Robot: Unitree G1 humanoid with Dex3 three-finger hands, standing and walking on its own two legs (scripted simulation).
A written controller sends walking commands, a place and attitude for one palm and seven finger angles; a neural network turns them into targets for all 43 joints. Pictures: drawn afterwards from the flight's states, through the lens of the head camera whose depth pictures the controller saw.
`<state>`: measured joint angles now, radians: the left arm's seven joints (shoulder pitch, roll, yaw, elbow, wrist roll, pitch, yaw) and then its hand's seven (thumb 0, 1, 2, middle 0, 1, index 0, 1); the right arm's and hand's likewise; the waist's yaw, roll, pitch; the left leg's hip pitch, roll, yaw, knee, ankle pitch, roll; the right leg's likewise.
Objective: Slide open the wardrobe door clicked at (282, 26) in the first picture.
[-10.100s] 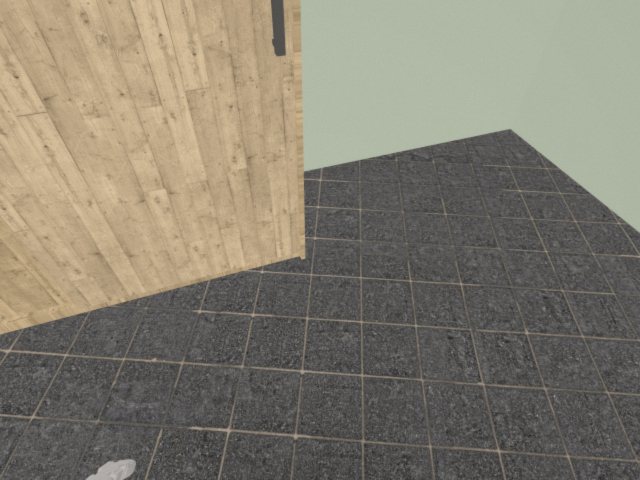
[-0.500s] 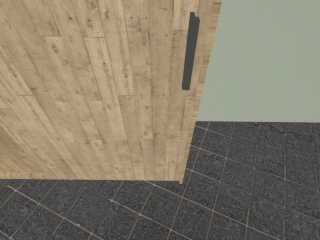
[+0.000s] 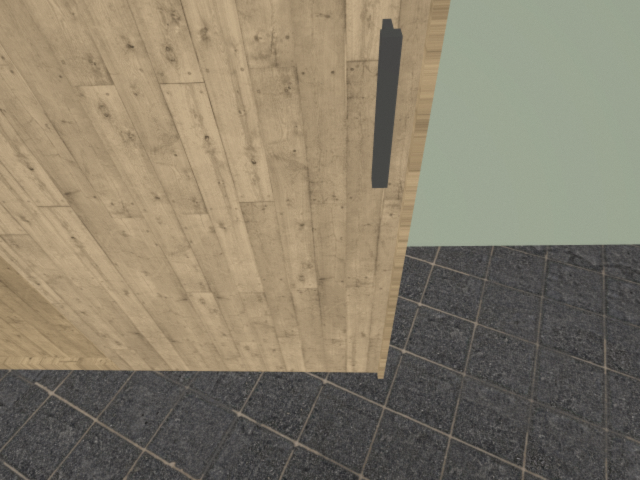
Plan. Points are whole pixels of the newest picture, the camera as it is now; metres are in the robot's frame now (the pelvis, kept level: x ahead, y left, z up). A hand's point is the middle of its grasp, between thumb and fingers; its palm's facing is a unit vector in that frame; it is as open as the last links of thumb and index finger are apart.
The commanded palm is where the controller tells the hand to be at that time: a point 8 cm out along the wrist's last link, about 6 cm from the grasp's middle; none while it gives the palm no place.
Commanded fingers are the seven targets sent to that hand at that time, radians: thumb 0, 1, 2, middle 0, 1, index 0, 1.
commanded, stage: shuffle to correct the standing spot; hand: right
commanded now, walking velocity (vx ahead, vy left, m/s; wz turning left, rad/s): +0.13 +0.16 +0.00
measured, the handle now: (383, 111) +0.52 -0.06 +0.21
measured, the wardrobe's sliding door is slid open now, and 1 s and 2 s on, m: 0.00 0.00 0.00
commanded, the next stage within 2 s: come to a stop and stand still in 0.14 s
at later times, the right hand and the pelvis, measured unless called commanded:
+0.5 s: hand out of the picture +0.14 -0.11 -0.16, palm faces +0.08 +0.97 -0.21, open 7.3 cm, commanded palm none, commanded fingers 0.00 -0.90 -0.90 0.20 0.30 0.20 0.30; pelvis +0.08 +0.08 +0.01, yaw -2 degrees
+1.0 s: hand out of the picture +0.04 -0.15 -0.17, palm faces +0.05 +0.99 -0.16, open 7.4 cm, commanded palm none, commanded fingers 0.00 -0.90 -0.90 0.20 0.30 0.20 0.30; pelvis +0.06 +0.03 +0.02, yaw +0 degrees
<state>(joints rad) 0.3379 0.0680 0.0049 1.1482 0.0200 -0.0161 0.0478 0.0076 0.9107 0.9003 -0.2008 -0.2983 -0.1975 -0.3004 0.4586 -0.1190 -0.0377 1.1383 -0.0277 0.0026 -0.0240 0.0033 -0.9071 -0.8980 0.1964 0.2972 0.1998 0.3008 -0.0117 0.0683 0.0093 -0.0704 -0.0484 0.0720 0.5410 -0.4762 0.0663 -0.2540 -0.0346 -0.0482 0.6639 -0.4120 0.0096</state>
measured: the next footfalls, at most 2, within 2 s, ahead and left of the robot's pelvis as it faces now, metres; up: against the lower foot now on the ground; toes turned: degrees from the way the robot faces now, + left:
left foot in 0.30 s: +0.13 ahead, +0.20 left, +0.00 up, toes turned +7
right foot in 0.66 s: +0.13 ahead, -0.01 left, +0.00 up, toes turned -8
